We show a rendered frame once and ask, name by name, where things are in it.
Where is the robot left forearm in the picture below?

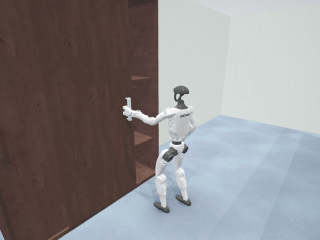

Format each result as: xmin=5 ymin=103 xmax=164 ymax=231
xmin=130 ymin=110 xmax=154 ymax=125

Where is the robot right shin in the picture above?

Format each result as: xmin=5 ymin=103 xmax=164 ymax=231
xmin=175 ymin=169 xmax=188 ymax=201

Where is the robot left hand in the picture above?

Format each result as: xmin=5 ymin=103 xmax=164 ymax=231
xmin=123 ymin=106 xmax=141 ymax=117

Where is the wardrobe door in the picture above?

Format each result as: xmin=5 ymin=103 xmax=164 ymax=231
xmin=26 ymin=0 xmax=137 ymax=229
xmin=0 ymin=0 xmax=69 ymax=240

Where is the humanoid robot head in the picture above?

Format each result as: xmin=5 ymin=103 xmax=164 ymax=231
xmin=173 ymin=85 xmax=190 ymax=110

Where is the right robot upper arm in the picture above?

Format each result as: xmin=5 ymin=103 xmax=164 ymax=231
xmin=187 ymin=106 xmax=197 ymax=131

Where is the left robot upper arm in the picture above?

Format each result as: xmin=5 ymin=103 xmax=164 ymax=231
xmin=149 ymin=108 xmax=176 ymax=126

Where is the robot right forearm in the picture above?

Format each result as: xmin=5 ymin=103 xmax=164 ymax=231
xmin=182 ymin=128 xmax=195 ymax=139

